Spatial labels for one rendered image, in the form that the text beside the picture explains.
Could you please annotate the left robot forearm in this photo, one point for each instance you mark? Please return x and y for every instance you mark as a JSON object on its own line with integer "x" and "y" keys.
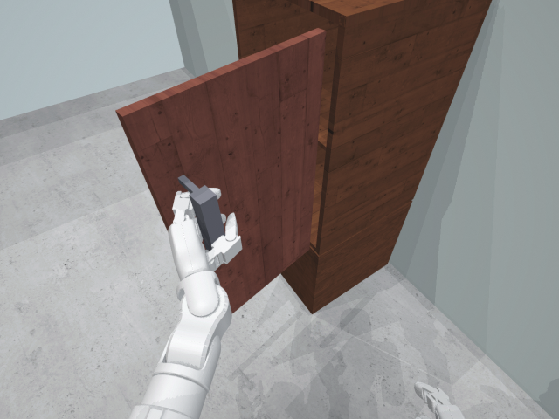
{"x": 188, "y": 362}

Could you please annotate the handle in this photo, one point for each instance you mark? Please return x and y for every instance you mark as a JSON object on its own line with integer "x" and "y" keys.
{"x": 207, "y": 211}

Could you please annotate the robot right hand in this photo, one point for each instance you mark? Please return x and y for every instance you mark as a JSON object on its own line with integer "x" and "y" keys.
{"x": 438, "y": 402}

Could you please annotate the robot left hand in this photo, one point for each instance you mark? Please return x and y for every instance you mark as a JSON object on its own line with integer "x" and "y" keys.
{"x": 186, "y": 239}

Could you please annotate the cupboard door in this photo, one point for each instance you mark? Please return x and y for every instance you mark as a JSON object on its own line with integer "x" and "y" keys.
{"x": 250, "y": 129}

